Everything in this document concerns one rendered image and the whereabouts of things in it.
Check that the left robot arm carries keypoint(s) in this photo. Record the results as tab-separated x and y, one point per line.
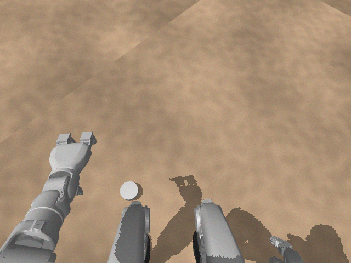
34	239

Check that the left robot hand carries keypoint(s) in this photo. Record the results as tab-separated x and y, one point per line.
72	155

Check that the right robot hand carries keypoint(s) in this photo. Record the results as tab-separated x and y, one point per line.
285	249

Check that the tin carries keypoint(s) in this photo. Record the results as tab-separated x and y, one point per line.
129	190

